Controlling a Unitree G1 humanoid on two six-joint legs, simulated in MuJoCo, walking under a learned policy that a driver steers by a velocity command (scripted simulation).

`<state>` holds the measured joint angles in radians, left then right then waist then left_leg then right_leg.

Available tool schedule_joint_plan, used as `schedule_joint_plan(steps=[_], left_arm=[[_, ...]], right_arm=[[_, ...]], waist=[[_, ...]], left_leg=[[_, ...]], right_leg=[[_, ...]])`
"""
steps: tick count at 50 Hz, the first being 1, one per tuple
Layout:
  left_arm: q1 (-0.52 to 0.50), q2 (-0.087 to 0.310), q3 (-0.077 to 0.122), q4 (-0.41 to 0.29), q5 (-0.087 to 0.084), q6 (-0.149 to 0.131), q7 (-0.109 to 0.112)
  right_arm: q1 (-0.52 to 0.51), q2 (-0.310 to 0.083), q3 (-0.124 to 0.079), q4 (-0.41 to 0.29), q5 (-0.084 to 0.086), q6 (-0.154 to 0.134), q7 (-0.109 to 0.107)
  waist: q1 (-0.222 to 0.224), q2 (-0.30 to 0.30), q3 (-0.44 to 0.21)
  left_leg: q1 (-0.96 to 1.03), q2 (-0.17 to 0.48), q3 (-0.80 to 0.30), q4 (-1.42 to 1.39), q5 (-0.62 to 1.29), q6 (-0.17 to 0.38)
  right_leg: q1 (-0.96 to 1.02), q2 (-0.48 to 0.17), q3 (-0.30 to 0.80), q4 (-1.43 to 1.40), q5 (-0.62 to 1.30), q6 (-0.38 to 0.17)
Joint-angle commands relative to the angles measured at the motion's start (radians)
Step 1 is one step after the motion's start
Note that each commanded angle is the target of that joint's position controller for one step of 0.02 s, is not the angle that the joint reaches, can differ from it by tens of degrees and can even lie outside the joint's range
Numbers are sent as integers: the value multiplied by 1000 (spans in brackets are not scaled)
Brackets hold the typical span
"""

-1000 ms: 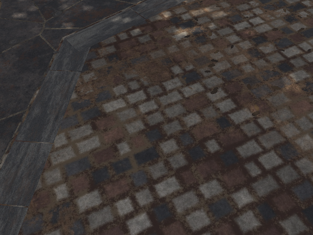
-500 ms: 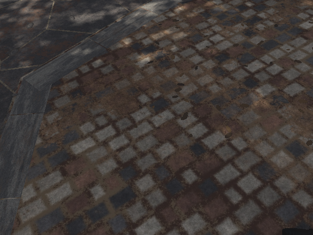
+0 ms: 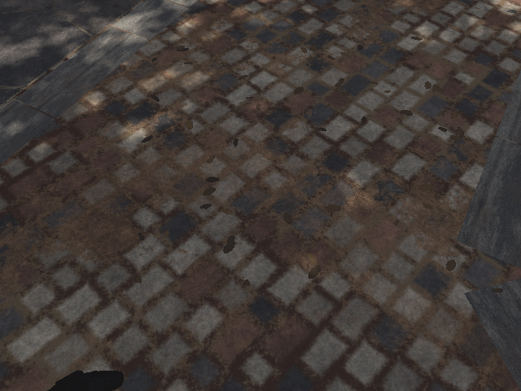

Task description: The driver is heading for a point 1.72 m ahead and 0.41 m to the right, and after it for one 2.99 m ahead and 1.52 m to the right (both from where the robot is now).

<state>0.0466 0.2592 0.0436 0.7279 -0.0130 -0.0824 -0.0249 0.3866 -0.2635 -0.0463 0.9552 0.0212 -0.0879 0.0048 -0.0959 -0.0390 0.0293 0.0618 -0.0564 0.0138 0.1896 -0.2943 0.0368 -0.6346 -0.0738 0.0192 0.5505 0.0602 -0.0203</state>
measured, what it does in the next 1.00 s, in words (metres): walks ahead: right foot, then left foot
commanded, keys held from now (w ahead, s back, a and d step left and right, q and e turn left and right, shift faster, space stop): w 0.60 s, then w+e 0.40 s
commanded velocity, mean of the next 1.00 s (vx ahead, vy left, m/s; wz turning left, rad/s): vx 0.50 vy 0.00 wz -0.13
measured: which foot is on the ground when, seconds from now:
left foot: down 0.00-0.10, up 0.12-0.58, down 0.60-1.00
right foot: up 0.00-0.06, down 0.08-0.62, up 0.64-1.00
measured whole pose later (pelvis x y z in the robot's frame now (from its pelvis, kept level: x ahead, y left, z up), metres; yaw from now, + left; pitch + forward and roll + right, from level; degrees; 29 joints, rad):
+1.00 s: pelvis +0.56 +0.04 +0.00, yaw -9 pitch +1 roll +2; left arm 0.17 0.27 0.07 0.81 -0.02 -0.04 -0.02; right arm 0.30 -0.26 -0.06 0.92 -0.01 -0.09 -0.01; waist -0.06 -0.04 0.02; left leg 0.03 -0.05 0.21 0.20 -0.25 0.05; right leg -0.68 -0.11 0.06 0.76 0.05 -0.02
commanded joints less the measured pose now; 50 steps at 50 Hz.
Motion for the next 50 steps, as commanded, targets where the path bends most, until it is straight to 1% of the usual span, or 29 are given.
schedule_joint_plan(steps=[1,2,3,4,5,6,7,8,9,10,11,14,17,21,25,28,29,30,31,32,33,34,35,36,38,40,42,47,50], left_arm=[[-95,78,15,-101,-4,-20,-16],[-62,99,23,-96,-3,-20,-18],[25,128,38,-75,-2,-20,-16],[186,175,62,-29,-2,-18,-9],[374,250,81,6,13,-12,4],[403,295,87,33,9,-8,-6],[398,187,60,25,2,-4,-5],[312,162,48,15,2,-4,0],[240,153,44,4,8,-5,1],[192,131,38,0,16,-7,-3],[170,117,34,0,26,-12,-4],[164,122,37,21,11,-28,-6],[199,152,46,48,11,-27,7],[256,175,50,80,2,-18,18],[323,191,55,124,-10,-1,22],[316,206,62,137,-12,17,30],[296,209,61,135,-11,23,32],[298,183,51,133,-4,29,34],[327,126,25,108,19,29,36],[456,9,-6,106,6,9,27],[393,126,20,123,-19,-7,25],[303,173,36,93,-41,-15,23],[251,165,36,85,-33,-12,31],[248,153,40,82,-22,-7,35],[291,125,44,102,-22,17,33],[283,92,42,98,-23,37,34],[240,87,43,81,-17,44,34],[120,61,34,38,-9,33,11],[18,41,23,-11,-7,32,-7]], right_arm=[[16,-182,-37,-32,3,9,-10],[9,-195,-40,-34,1,15,-12],[-6,-203,-42,-38,-1,22,-14],[-15,-189,-33,-47,-7,28,-15],[-4,-148,-14,-77,-31,25,-17],[152,-7,26,-71,-20,4,-3],[70,-135,-2,-62,3,-17,5],[-41,-177,-16,-103,25,-29,9],[-97,-163,-13,-115,20,-34,4],[-119,-153,-18,-119,3,-29,0],[-93,-138,-19,-116,-1,-19,1],[-82,-87,-11,-117,-8,12,-4],[-189,-85,-7,-157,-21,16,-5],[-332,-68,4,-193,-16,2,10],[-422,-88,2,-235,-5,-5,28],[-386,-121,-9,-239,-6,-11,38],[-310,-142,-22,-219,-8,-13,37],[-157,-186,-47,-172,-10,-12,29],[15,-264,-69,-144,-22,-9,18],[49,-317,-80,-126,-24,-2,24],[36,-211,-52,-142,-15,-5,26],[-31,-175,-41,-152,-17,-10,23],[-105,-148,-32,-162,-23,-14,23],[-151,-130,-29,-163,-30,-19,22],[-184,-95,-24,-157,-40,-31,22],[-182,-112,-31,-141,-40,-40,17],[-164,-122,-37,-124,-42,-42,9],[-146,-143,-41,-108,-37,-26,-13],[-89,-162,-47,-85,-28,-10,-21]], waist=[[41,107,37],[68,121,8],[123,134,-52],[201,124,-155],[257,14,-315],[170,-267,-464],[216,-151,-410],[205,-106,-237],[175,-15,-148],[144,14,-87],[108,-16,-79],[72,-26,-45],[91,-7,-2],[141,-6,25],[163,-13,42],[123,-35,15],[75,-39,-28],[10,-20,-126],[-40,107,-280],[29,378,-385],[-19,241,-334],[-10,186,-199],[22,103,-122],[52,129,-82],[90,152,-65],[102,132,-35],[95,101,-7],[61,83,25],[20,66,61]], left_leg=[[0,301,-114,25,516,129],[25,303,-110,81,652,119],[25,287,-89,191,823,104],[-45,240,-53,380,867,76],[-272,179,-18,699,563,46],[-645,0,-47,1025,-232,-3],[-750,47,-150,1115,-289,11],[-810,95,-118,1118,-204,20],[-781,140,-92,1072,-113,14],[-748,167,-83,1017,-63,5],[-686,191,-91,990,-29,0],[-655,211,-76,896,15,-28],[-719,219,-68,729,175,-54],[-651,168,-23,469,385,-54],[-671,148,-36,364,357,-27],[-606,124,-23,323,244,13],[-494,94,8,301,224,33],[-283,76,24,303,230,60],[19,265,-189,326,250,123],[308,453,-654,188,-17,262],[264,440,-692,115,-158,225],[143,420,-542,98,-130,181],[7,379,-422,71,-28,147],[-87,360,-345,43,62,148],[-177,315,-218,-10,169,132],[-207,317,-135,-44,261,144],[-188,310,-64,-59,338,146],[-140,275,94,-80,402,108],[-55,303,136,-66,455,105]], right_leg=[[45,30,-15,-49,-56,-32],[106,51,-30,-53,-101,-47],[237,81,-57,-65,-119,-72],[469,80,-61,-71,-83,-108],[801,-117,156,-16,-34,-176],[1109,-334,638,-129,-256,-338],[1065,-301,677,-206,-367,-298],[918,-268,520,-235,-318,-256],[762,-229,416,-265,-202,-237],[643,-194,337,-297,-113,-229],[569,-173,292,-329,-75,-226],[464,-152,201,-408,-50,-241],[455,-136,133,-445,-37,-237],[455,-94,42,-447,-56,-192],[589,-155,62,-397,-70,-175],[677,-189,74,-310,53,-145],[677,-165,50,-217,203,-126],[627,-110,9,-33,286,-98],[426,-41,-33,294,19,-59],[39,140,-5,608,-607,-4],[-66,98,135,725,-644,-18],[-120,55,127,735,-551,-34],[-82,3,102,691,-458,-36],[-46,-27,104,641,-389,-28],[50,-59,112,598,-322,-18],[26,-64,110,573,-278,-7],[-36,-63,124,507,-200,5],[-46,-45,52,248,14,9],[-78,-37,-1,147,21,-7]])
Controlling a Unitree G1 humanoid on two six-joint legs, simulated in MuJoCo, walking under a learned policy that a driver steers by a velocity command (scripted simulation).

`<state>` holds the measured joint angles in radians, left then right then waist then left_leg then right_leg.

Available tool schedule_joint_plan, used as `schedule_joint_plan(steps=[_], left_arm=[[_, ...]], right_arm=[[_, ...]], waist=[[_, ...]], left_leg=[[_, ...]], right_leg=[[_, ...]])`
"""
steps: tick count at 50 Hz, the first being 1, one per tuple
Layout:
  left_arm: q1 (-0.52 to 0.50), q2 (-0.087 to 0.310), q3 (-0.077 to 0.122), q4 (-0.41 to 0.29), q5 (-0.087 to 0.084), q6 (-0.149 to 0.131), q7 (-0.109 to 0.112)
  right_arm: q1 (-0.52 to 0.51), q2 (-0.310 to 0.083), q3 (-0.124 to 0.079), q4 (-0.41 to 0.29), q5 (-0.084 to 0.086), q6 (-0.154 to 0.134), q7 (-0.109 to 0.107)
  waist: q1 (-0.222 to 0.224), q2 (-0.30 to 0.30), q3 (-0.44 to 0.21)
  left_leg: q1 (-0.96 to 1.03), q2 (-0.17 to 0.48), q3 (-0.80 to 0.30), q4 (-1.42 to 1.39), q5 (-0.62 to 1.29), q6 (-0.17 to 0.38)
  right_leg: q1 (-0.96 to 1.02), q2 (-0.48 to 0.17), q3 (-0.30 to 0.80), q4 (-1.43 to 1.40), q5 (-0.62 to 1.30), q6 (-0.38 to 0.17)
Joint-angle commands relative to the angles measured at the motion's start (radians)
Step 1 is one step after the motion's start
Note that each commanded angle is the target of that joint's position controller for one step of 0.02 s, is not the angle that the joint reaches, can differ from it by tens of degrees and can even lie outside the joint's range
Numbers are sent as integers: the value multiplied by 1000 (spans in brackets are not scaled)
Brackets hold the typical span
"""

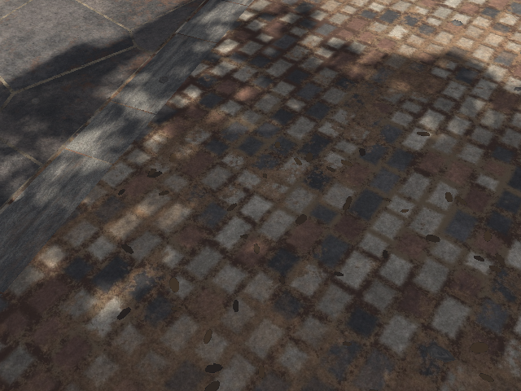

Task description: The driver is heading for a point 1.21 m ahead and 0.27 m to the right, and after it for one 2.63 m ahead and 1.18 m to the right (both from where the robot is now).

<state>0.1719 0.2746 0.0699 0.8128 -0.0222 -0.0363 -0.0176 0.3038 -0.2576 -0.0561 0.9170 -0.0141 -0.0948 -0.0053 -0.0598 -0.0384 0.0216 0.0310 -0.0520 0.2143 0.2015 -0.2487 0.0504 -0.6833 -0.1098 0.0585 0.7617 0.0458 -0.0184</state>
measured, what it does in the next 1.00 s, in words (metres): walks ahead, turning right: right foot, then left foot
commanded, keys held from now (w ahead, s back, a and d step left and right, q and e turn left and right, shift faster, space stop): w+e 0.46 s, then w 0.54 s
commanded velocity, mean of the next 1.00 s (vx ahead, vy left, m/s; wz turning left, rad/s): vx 0.50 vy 0.00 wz -0.38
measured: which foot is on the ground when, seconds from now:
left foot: down 0.00-0.20, up 0.22-0.64, down 0.66-1.00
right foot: up 0.00-0.16, down 0.18-0.68, up 0.70-1.00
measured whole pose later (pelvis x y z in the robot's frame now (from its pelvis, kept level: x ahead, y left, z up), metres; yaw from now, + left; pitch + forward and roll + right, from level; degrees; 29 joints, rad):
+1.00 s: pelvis +0.57 -0.08 +0.01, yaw -22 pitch +2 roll +1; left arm 0.13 0.27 0.05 0.69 -0.01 -0.06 0.00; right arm 0.37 -0.26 -0.05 0.86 0.01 -0.09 0.01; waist -0.08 -0.04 0.02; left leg -0.07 -0.06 0.02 0.24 -0.20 0.05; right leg -0.66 -0.10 0.05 0.72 -0.04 0.00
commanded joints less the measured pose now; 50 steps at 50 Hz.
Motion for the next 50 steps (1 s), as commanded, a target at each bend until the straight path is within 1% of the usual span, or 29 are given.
schedule_joint_plan(steps=[1,3,6,8,9,10,11,12,13,14,15,16,18,21,24,27,29,31,32,33,34,35,36,37,38,40,42,45,50], left_arm=[[-133,23,-6,-113,2,-14,-21],[-172,23,-7,-145,0,-14,-35],[-134,57,12,-169,-3,-9,-49],[52,128,50,-137,-8,-4,-44],[221,190,84,-97,-5,1,-26],[268,295,106,-80,-6,6,-5],[266,283,92,-112,1,-10,-11],[247,207,70,-108,8,-21,-14],[187,172,60,-111,4,-30,-14],[114,142,49,-125,0,-33,-15],[68,116,39,-141,8,-33,-10],[50,117,37,-152,16,-33,-6],[49,135,42,-154,10,-35,6],[95,171,52,-145,6,-31,25],[140,170,51,-133,2,-22,32],[195,150,44,-103,-2,-21,32],[206,147,42,-92,2,-19,34],[187,152,44,-90,7,-13,35],[179,133,37,-95,10,-11,33],[177,95,19,-110,20,-12,30],[321,36,1,-115,-2,-24,32],[327,72,0,-106,-9,-34,31],[222,146,18,-117,-19,-35,29],[134,150,16,-138,-9,-35,29],[84,137,16,-153,9,-38,28],[105,109,18,-144,12,-35,23],[115,77,11,-139,12,-29,23],[23,55,-1,-169,20,-33,23],[-130,31,-13,-200,11,-47,5]], right_arm=[[11,-172,-39,-40,10,6,-12],[29,-180,-43,-32,18,25,-13],[1,-216,-54,-47,26,48,-24],[-30,-239,-60,-61,29,62,-33],[-55,-234,-55,-74,32,58,-35],[25,-96,-16,-116,-9,35,-20],[10,-88,1,-148,14,-14,-2],[-126,-160,-20,-177,56,-45,13],[-153,-160,-18,-191,63,-60,17],[-146,-154,-21,-175,40,-60,10],[-125,-164,-30,-168,20,-50,5],[-106,-165,-33,-170,14,-36,7],[-102,-139,-30,-177,3,-15,5],[-217,-100,-16,-221,-1,-6,1],[-312,-81,-5,-249,10,-12,12],[-352,-106,-9,-265,21,-25,28],[-343,-131,-18,-270,19,-33,36],[-276,-150,-28,-258,17,-41,37],[-183,-175,-43,-232,11,-44,32],[-42,-217,-55,-214,-3,-48,27],[88,-308,-82,-179,-14,-38,29],[127,-247,-69,-156,15,-33,42],[70,-179,-48,-165,28,-28,40],[4,-155,-37,-181,20,-19,36],[-40,-136,-29,-182,10,-13,36],[-70,-107,-17,-180,1,-16,34],[-52,-120,-19,-165,12,-22,31],[-20,-161,-30,-145,19,-18,21],[55,-181,-31,-108,33,0,13]], waist=[[-24,64,77],[-27,67,85],[32,118,23],[146,143,-85],[239,95,-164],[163,-154,-246],[150,-141,-393],[195,-45,-286],[156,1,-169],[105,62,-99],[70,53,-64],[45,21,-57],[31,21,-48],[67,-2,-18],[117,-41,-23],[142,-59,-21],[130,-72,-14],[86,-95,-18],[39,-84,-66],[-23,-23,-197],[1,247,-346],[-13,327,-341],[-28,203,-188],[-16,119,-102],[6,89,-33],[49,137,-20],[56,147,-29],[37,110,-14],[-20,108,13]], left_leg=[[19,311,-54,-62,440,92],[90,333,-32,-18,528,91],[133,340,9,141,960,68],[80,322,22,415,1106,44],[-88,278,31,666,918,5],[-523,129,4,1029,42,-53],[-751,-11,-237,1226,-372,-61],[-857,57,-315,1230,-288,-35],[-853,104,-308,1138,-190,-18],[-790,142,-300,1045,-136,-25],[-720,165,-298,987,-94,-41],[-661,174,-299,957,-79,-58],[-626,174,-275,860,-42,-96],[-614,140,-250,632,142,-128],[-540,88,-239,414,325,-127],[-530,86,-262,336,361,-101],[-534,88,-271,305,294,-69],[-464,76,-246,276,214,-29],[-336,63,-229,253,212,0],[-103,175,-336,287,231,60],[263,383,-751,234,50,226],[310,443,-1021,90,-202,255],[199,420,-915,74,-306,209],[66,379,-778,65,-239,176],[-57,338,-684,37,-136,171],[-163,278,-566,-2,22,158],[-180,263,-494,-29,125,172],[-161,266,-421,-59,246,181],[-140,233,-315,-56,284,144]], right_leg=[[-48,4,-54,-87,16,-16],[-66,20,-90,-120,-44,-32],[75,101,-173,-128,-182,-82],[331,169,-192,-155,-229,-137],[613,162,-119,-248,-167,-183],[986,-90,317,-239,-172,-319],[1139,-239,785,-414,-317,-461],[1075,-207,659,-467,-297,-389],[926,-167,511,-473,-235,-342],[773,-119,404,-483,-141,-306],[660,-89,339,-507,-56,-295],[583,-74,317,-526,-2,-298],[495,-45,250,-544,67,-294],[423,12,173,-544,61,-252],[413,39,155,-523,-59,-207],[495,-13,210,-479,-125,-194],[569,-55,260,-430,-116,-182],[603,-67,278,-366,-14,-162],[600,-21,251,-261,108,-140],[512,35,195,-27,50,-105],[169,186,78,349,-261,-20],[-17,196,123,491,-625,-10],[-99,140,139,562,-560,-17],[-89,93,89,541,-481,-22],[-70,59,64,473,-421,-23],[24,12,49,377,-354,-19],[36,3,22,312,-324,-5],[-6,-9,4,140,-200,19],[67,31,-42,-132,14,27]])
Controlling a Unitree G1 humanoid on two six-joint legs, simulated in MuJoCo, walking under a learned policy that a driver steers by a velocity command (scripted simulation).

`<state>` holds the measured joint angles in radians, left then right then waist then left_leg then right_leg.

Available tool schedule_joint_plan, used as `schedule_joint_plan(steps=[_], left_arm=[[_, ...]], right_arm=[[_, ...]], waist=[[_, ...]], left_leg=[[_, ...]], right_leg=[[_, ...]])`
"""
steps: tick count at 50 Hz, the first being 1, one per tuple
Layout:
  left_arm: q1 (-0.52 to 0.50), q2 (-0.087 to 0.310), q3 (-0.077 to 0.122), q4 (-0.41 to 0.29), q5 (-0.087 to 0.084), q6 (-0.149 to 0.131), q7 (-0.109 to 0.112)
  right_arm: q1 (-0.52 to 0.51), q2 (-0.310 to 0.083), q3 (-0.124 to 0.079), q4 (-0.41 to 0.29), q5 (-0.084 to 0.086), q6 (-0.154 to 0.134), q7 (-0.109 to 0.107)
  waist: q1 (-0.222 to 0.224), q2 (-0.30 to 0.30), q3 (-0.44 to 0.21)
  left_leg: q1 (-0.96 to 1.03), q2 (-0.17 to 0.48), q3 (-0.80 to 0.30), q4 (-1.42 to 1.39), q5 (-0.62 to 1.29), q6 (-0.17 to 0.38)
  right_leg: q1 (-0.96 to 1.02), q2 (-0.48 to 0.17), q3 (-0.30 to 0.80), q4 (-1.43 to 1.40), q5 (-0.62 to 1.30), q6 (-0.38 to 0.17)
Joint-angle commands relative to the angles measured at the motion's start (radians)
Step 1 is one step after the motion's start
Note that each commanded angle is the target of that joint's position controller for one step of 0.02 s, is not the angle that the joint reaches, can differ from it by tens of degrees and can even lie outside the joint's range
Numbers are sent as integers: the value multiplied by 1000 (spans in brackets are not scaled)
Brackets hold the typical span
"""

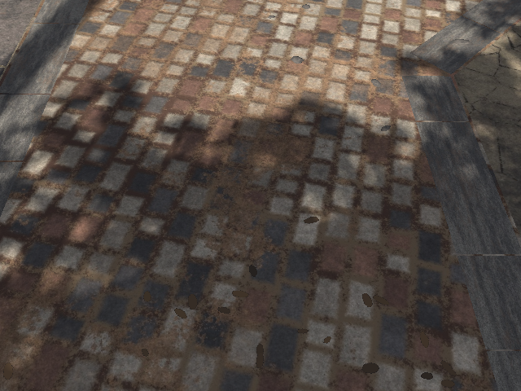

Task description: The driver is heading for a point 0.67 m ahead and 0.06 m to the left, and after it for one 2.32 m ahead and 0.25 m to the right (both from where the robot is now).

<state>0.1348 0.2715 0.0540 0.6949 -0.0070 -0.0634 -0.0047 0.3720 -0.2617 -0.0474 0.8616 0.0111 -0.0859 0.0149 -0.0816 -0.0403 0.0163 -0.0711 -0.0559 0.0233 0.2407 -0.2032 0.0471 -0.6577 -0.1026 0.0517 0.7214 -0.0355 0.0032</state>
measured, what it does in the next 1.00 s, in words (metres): walks ahead: right foot, then left foot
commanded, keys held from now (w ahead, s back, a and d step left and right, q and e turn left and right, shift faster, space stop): no key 1.00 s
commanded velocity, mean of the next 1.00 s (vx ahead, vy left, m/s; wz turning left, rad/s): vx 0.12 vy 0.00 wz -0.02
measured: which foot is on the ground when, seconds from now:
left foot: down 0.00-0.18, up 0.20-0.46, down 0.48-1.00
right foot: up 0.00-0.14, down 0.16-1.00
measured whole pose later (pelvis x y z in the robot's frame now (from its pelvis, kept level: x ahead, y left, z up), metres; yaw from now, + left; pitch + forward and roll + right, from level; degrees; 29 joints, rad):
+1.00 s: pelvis +0.23 -0.02 -0.01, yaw +0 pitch -1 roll +0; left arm 0.14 0.24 0.04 1.04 0.00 0.01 0.03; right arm 0.19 -0.23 -0.03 0.97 0.00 0.00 -0.03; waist 0.00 0.01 0.04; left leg -0.18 0.02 0.01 0.50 -0.30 -0.01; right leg -0.21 -0.01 -0.01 0.49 -0.26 0.01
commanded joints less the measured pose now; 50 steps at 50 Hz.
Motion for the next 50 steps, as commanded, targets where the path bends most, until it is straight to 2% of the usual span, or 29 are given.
schedule_joint_plan(steps=[1,3,5,6,7,8,9,10,11,12,13,14,16,18,21,23,24,25,26,27,28,29,32,36,42,50], left_arm=[[-120,33,2,-90,-5,-23,-13],[-153,37,4,-104,-2,-31,-25],[-136,58,12,-104,4,-38,-36],[-79,78,21,-86,10,-40,-36],[27,107,35,-50,19,-42,-31],[131,168,50,-26,33,-43,-21],[211,228,55,-23,58,-30,-9],[245,168,40,-4,32,-14,-13],[203,136,31,-6,15,1,-16],[115,112,21,-12,8,5,-15],[38,81,7,-11,9,7,-16],[-14,69,3,-11,18,5,-17],[-81,91,12,0,39,5,-20],[-84,90,13,20,41,4,-14],[-81,88,9,54,29,16,-5],[-74,64,-2,76,23,24,-3],[-44,40,-12,97,25,26,-3],[-11,39,-13,109,33,28,-3],[43,33,-10,117,26,34,3],[14,57,-7,127,29,39,11],[8,66,-2,131,24,44,17],[15,60,-3,144,22,49,23],[28,59,-1,176,23,47,24],[19,58,1,215,12,46,23],[21,65,3,273,8,62,32],[9,74,4,331,7,73,42]], right_arm=[[1,-176,-38,-43,7,-3,-9],[26,-175,-35,-25,5,13,-13],[19,-185,-37,-19,5,26,-19],[-4,-197,-40,-23,6,30,-22],[-26,-193,-38,-29,9,31,-25],[-21,-161,-25,-45,-6,26,-27],[85,-76,6,-54,-34,12,-19],[175,-73,15,-15,-13,9,-10],[107,-167,-12,-15,11,17,-7],[10,-163,-13,-43,17,28,-13],[-29,-144,-13,-46,6,47,-23],[-34,-136,-16,-46,-8,68,-33],[18,-89,-6,-28,-13,96,-45],[12,-75,-2,-21,-19,100,-52],[-35,-85,-7,-22,-22,108,-50],[-64,-84,-8,-26,-38,108,-47],[-84,-97,-8,-40,-47,107,-48],[-107,-147,-14,-60,-44,104,-53],[-150,-187,-27,-46,-30,102,-54],[-167,-131,-18,-48,-30,95,-48],[-170,-97,-7,-40,-37,86,-46],[-178,-92,-5,-36,-36,77,-44],[-150,-95,-4,-13,-23,57,-43],[-144,-95,-3,10,-18,59,-46],[-153,-89,-2,42,-15,68,-45],[-159,-80,-1,87,-15,75,-46]], waist=[[-6,109,32],[-9,117,30],[18,137,-2],[57,145,-36],[114,132,-95],[151,76,-195],[131,-137,-354],[133,-219,-512],[149,-113,-424],[129,-68,-286],[97,-16,-193],[64,-25,-144],[15,-87,-123],[19,-92,-148],[31,-78,-142],[27,-57,-94],[32,-31,-55],[63,38,-12],[122,182,9],[95,178,32],[97,172,33],[99,164,29],[86,112,-21],[76,70,-55],[79,42,-49],[83,45,-30]], left_leg=[[-28,240,-118,-78,291,143],[24,250,-111,-17,418,125],[70,260,-117,65,520,96],[76,250,-112,130,601,78],[54,214,-89,240,669,51],[-52,158,-55,414,530,5],[-373,53,-24,771,-26,-66],[-466,14,-125,952,-516,-88],[-507,63,-152,1009,-498,-90],[-551,97,-114,981,-440,-95],[-532,129,-98,907,-393,-105],[-442,156,-103,826,-342,-110],[-269,140,-61,694,-265,-124],[-192,133,-51,574,-172,-116],[-108,123,-41,425,-13,-94],[-41,109,-30,307,48,-68],[-31,141,-69,238,77,-49],[-65,203,-133,177,85,-21],[-206,197,-130,158,-142,6],[-294,168,-125,116,-266,-3],[-316,160,-117,104,-263,-24],[-304,150,-106,113,-195,-41],[-210,140,-86,169,0,-49],[-152,130,-70,205,141,-38],[-136,118,-57,205,203,-33],[-127,106,-44,186,192,-33]], right_leg=[[54,36,-40,-127,110,3],[78,64,-48,-183,107,-12],[138,85,-44,-227,72,-39],[221,104,-53,-256,78,-57],[373,120,-70,-302,156,-83],[597,24,-1,-263,471,-126],[975,-251,283,-159,868,-284],[1053,-350,458,-190,837,-387],[935,-283,383,-236,659,-343],[799,-229,296,-277,535,-297],[644,-186,238,-332,412,-269],[497,-160,194,-370,362,-244],[316,-113,112,-431,298,-240],[297,-98,78,-441,256,-240],[276,-89,76,-455,-39,-212],[225,-45,74,-453,-334,-151],[204,-17,72,-442,-438,-104],[204,32,47,-387,-474,-60],[291,89,-22,-366,-387,-31],[377,93,-36,-323,-311,-15],[411,89,-35,-307,-266,-21],[425,80,-29,-302,-231,-29],[437,72,-25,-292,-116,-36],[463,68,-28,-274,-6,-31],[496,65,-30,-268,49,-26],[508,62,-32,-279,38,-22]])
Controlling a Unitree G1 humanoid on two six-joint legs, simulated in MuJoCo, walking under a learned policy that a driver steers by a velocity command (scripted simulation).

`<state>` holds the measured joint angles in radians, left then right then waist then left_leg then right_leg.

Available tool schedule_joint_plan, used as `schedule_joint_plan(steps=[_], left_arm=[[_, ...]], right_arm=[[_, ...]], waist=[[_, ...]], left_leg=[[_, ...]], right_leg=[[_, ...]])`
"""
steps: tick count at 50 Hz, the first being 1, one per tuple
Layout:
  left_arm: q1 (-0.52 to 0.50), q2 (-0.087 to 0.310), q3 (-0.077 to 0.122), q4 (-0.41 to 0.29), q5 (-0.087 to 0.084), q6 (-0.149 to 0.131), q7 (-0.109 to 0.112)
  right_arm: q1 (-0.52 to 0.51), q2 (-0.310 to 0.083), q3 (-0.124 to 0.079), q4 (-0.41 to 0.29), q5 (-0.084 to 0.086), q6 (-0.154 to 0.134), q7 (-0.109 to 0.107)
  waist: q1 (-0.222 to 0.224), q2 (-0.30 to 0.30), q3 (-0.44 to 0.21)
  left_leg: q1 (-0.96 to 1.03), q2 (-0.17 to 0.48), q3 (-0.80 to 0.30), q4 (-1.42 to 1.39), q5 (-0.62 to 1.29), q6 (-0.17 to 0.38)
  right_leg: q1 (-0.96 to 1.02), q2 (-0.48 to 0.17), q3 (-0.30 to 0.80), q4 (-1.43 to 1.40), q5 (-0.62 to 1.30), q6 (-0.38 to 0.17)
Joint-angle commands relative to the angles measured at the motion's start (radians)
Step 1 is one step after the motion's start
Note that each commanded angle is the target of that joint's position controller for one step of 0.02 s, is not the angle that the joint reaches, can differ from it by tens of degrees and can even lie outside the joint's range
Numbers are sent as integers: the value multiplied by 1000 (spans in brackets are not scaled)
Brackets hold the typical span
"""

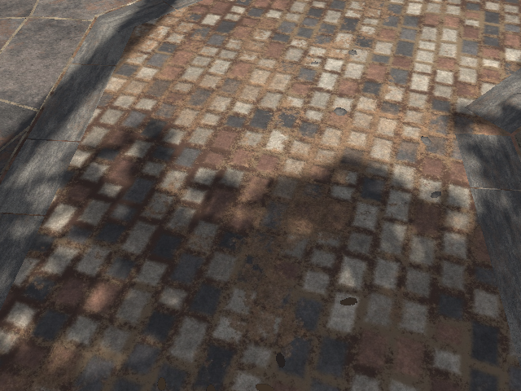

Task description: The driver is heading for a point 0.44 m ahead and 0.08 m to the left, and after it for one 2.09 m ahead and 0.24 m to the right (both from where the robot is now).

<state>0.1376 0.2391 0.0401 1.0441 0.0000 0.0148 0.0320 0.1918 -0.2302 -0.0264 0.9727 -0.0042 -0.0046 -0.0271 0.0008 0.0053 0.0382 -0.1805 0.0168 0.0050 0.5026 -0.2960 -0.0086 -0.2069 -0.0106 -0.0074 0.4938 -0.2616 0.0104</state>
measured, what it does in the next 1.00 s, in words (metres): walks ahead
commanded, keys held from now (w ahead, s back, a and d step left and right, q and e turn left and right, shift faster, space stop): no key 0.32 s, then w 0.50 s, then w+q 0.16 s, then q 0.02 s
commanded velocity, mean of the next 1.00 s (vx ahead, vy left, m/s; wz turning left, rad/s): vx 0.23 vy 0.00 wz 0.03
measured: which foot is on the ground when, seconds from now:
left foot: down 0.00-0.60, up 0.62-1.00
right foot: down 0.00-1.00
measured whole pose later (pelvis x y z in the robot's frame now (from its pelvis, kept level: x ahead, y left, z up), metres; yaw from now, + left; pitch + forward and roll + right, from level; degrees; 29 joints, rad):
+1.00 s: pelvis +0.22 +0.01 -0.02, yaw +3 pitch +2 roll +0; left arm 0.49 0.23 0.04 1.12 0.00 -0.07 0.02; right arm -0.06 -0.23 -0.04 0.83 0.03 -0.08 0.06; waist 0.07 0.00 0.03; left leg -0.57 0.01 0.08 0.57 -0.05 0.11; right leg 0.22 -0.03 -0.07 0.22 -0.45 0.02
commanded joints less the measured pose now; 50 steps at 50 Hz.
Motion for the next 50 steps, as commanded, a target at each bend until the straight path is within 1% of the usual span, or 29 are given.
schedule_joint_plan(steps=[1,16,17,19,20,22,24,26,27,28,29,30,31,32,33,34,35,36,37,38,39,40,42,44,46,47,48,49,50], left_arm=[[5,107,17,-12,0,-4,6],[14,91,9,56,1,-4,10],[35,81,7,68,1,-3,10],[47,99,15,70,-11,-2,13],[42,102,17,63,-12,-7,14],[41,81,14,50,-15,-34,8],[31,54,10,37,-17,-64,-5],[32,24,5,26,-25,-86,-22],[48,25,5,29,-27,-93,-27],[99,20,5,44,-31,-98,-30],[193,28,9,77,-33,-101,-29],[307,96,29,115,-29,-106,-26],[442,212,61,146,-34,-112,-31],[462,189,48,139,-11,-125,-38],[411,130,30,120,-3,-137,-39],[376,107,22,101,-4,-143,-43],[352,94,14,91,-8,-140,-47],[344,66,1,85,-5,-132,-45],[354,45,-7,82,-4,-123,-43],[345,52,-9,73,-2,-113,-35],[334,52,-12,62,1,-106,-26],[316,66,-12,49,5,-102,-17],[317,116,-3,36,4,-102,-6],[357,144,9,49,-7,-109,-3],[365,136,14,55,-16,-111,-4],[357,138,18,52,-13,-109,-5],[347,149,23,46,-9,-104,-4],[334,161,29,39,-2,-94,-3],[314,160,29,25,8,-79,0]], right_arm=[[21,-111,-22,-19,0,-6,-4],[46,-98,-14,49,-1,-2,-13],[67,-90,-13,63,-1,-1,-14],[70,-116,-23,63,11,4,-20],[70,-121,-26,56,13,1,-22],[98,-125,-30,54,22,-19,-19],[160,-143,-41,66,29,-41,-10],[178,-173,-53,69,34,-52,-2],[155,-166,-52,57,34,-55,1],[108,-163,-49,38,36,-56,4],[32,-152,-45,8,39,-57,7],[-40,-104,-32,-32,41,-64,10],[-67,-62,-24,-72,34,-86,9],[-80,-87,-30,-83,39,-104,9],[-51,-91,-32,-73,51,-115,19],[-29,-78,-29,-61,55,-122,28],[-46,-85,-34,-65,49,-126,34],[-62,-90,-40,-71,38,-125,39],[-73,-81,-41,-76,35,-123,47],[-79,-61,-37,-83,37,-115,53],[-117,-51,-32,-96,34,-108,56],[-170,-35,-25,-119,32,-104,57],[-253,-11,-9,-152,31,-97,61],[-291,-34,-10,-172,37,-86,65],[-318,-58,-14,-191,40,-81,74],[-310,-73,-20,-196,39,-82,79],[-278,-90,-30,-193,36,-82,83],[-201,-115,-45,-176,36,-80,85],[-53,-151,-70,-131,34,-76,86]], waist=[[1,0,-49],[3,0,-11],[3,1,-32],[3,11,18],[1,13,65],[-8,33,111],[-27,89,99],[-16,170,89],[2,162,99],[38,153,106],[89,123,110],[130,-17,103],[155,-274,58],[152,-253,42],[106,-143,51],[81,-103,39],[66,-67,52],[56,-56,51],[55,-76,52],[44,-97,55],[46,-85,68],[49,-80,86],[61,-97,100],[63,-116,107],[51,-106,115],[33,-104,96],[7,-115,54],[-39,-129,-9],[-115,-127,-90]], left_leg=[[-17,32,-24,-79,278,22],[-34,19,-13,-112,159,16],[-27,9,-3,-117,54,20],[-87,-2,-10,-111,-287,51],[-128,13,-36,-122,-402,69],[-141,63,-115,-144,-463,106],[-72,146,-240,-193,-488,155],[-56,258,-405,-282,-513,217],[-106,267,-414,-288,-488,219],[-167,242,-368,-261,-452,199],[-263,181,-276,-191,-368,159],[-385,71,-107,10,-216,89],[-549,-48,66,362,-121,22],[-689,-45,-23,592,-256,29],[-749,3,-77,720,-216,54],[-784,34,-75,757,-140,76],[-807,65,-63,740,-71,85],[-779,90,-52,702,-11,86],[-734,97,-30,656,14,79],[-699,101,-14,583,50,62],[-663,95,6,509,94,45],[-607,79,27,404,147,32],[-468,41,66,217,248,23],[-399,29,72,140,302,40],[-398,27,59,84,311,78],[-373,13,63,71,294,102],[-317,-12,76,78,267,123],[-220,-44,93,96,237,144],[-50,-89,112,88,233,167]], right_leg=[[57,-29,26,-53,259,-29],[32,-24,19,-84,159,-22],[38,-12,6,-86,55,-25],[-34,14,-12,-55,-283,-47],[-90,10,-1,-50,-388,-61],[-158,-3,17,-17,-393,-74],[-223,5,-9,79,-295,-71],[-223,17,-46,194,-173,-79],[-174,9,-37,185,-169,-98],[-87,13,-40,108,-176,-116],[61,8,-19,-5,-152,-130],[181,-81,153,-110,-205,-165],[351,-263,497,-256,-207,-258],[414,-371,687,-292,-92,-315],[430,-362,616,-256,3,-297],[440,-335,525,-248,57,-272],[428,-318,440,-261,136,-247],[392,-290,359,-280,221,-224],[358,-255,282,-286,317,-203],[320,-242,242,-311,309,-201],[270,-218,196,-335,309,-196],[201,-191,150,-356,308,-189],[100,-167,82,-402,285,-179],[112,-198,50,-436,273,-176],[193,-227,11,-412,344,-158],[239,-237,-14,-364,479,-146],[281,-247,-37,-293,666,-132],[307,-247,-62,-179,848,-116],[281,-212,-98,25,981,-87]])
Velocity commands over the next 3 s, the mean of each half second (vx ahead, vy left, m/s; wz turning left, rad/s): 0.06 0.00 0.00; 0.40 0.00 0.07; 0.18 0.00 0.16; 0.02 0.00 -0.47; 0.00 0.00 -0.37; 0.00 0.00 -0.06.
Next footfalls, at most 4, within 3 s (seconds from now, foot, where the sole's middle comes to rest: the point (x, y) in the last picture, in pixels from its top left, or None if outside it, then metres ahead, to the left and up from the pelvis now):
1.02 left None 0.42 0.12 -0.77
1.50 right None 0.51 -0.09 -0.77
1.88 left None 0.50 0.16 -0.77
2.34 right None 0.44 -0.09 -0.77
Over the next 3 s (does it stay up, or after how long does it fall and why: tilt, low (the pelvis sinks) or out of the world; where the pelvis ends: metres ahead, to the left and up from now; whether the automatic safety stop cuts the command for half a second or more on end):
stays up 0.44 0.03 0.00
